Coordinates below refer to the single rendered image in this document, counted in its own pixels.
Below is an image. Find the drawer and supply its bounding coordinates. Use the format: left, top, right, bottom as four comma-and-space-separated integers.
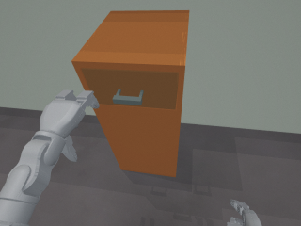
81, 68, 179, 110

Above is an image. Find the cabinet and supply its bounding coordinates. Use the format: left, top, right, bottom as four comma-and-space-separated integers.
71, 10, 190, 178

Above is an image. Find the handle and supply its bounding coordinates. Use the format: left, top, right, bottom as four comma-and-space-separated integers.
112, 89, 144, 105

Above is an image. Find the robot right hand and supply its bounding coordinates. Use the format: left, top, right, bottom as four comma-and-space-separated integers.
227, 200, 262, 226

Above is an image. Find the robot left hand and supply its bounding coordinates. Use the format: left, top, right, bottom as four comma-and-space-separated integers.
40, 89, 100, 162

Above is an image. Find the robot left forearm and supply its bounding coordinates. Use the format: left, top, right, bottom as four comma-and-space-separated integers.
0, 130, 66, 226

